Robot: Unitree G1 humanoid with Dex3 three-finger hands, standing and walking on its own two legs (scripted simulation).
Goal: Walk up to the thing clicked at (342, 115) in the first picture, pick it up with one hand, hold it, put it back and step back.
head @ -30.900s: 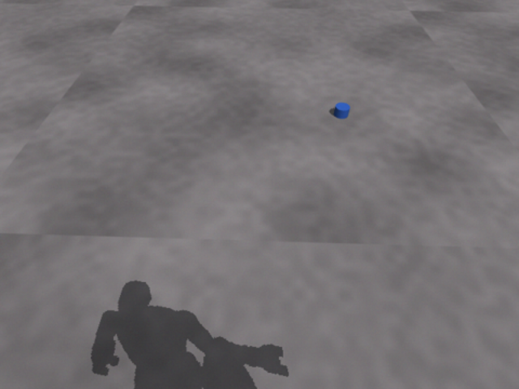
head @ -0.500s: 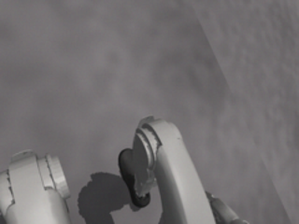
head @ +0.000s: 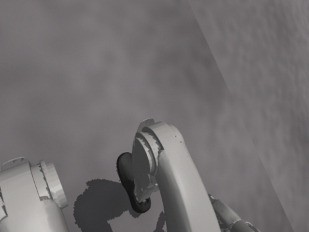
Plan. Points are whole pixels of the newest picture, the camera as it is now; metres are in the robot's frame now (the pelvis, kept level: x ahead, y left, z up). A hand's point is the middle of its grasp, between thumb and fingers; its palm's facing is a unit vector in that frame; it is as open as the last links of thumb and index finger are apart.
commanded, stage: rest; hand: left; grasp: from above
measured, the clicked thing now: out of the picture +0.44 +0.38 -0.27
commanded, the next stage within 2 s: open in 0.06 s
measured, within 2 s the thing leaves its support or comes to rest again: rests again in 0.36 s
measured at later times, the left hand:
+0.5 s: hand out of the picture +0.43 +0.37 -0.24, palm faces -0.44 -0.16 -0.88, open 12.3 cm
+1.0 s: hand out of the picture +0.43 +0.38 -0.24, palm faces -0.46 -0.16 -0.88, open 13.5 cm
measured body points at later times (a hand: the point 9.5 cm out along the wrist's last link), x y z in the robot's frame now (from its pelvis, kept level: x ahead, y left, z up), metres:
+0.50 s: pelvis +0.00 +0.00 +0.00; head +0.27 +0.15 +0.32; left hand +0.45 +0.38 -0.19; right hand +0.07 -0.26 -0.05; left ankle +0.06 +0.12 -0.27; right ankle +0.12 -0.13 -0.27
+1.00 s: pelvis +0.00 +0.00 +0.00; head +0.27 +0.15 +0.32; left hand +0.45 +0.38 -0.19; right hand +0.07 -0.26 -0.05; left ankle +0.06 +0.12 -0.27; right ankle +0.12 -0.13 -0.27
